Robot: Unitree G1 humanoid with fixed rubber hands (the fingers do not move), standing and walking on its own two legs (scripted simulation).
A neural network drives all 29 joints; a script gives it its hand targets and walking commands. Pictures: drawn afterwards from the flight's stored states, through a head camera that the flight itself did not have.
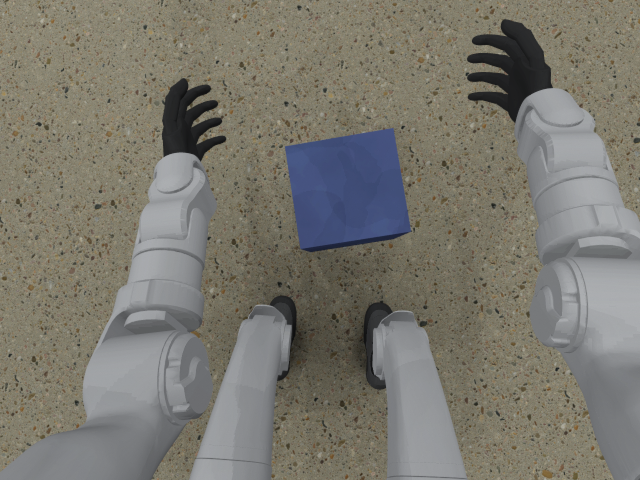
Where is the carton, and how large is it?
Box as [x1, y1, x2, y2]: [285, 128, 410, 251]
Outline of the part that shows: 392,128 285,146 300,248 308,251 327,249 390,239 410,231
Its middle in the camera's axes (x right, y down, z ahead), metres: +0.06 -0.09 +0.86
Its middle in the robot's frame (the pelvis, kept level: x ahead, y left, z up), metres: +0.47 -0.01 -0.51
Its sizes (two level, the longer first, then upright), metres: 0.210 0.200 0.250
